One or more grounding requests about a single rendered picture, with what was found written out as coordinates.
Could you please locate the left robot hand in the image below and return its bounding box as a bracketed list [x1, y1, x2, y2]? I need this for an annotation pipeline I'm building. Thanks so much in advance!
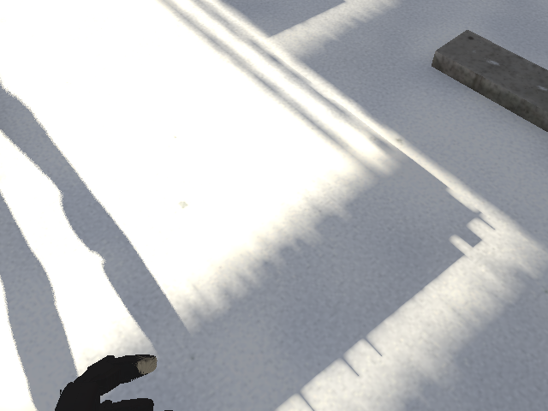
[55, 354, 173, 411]

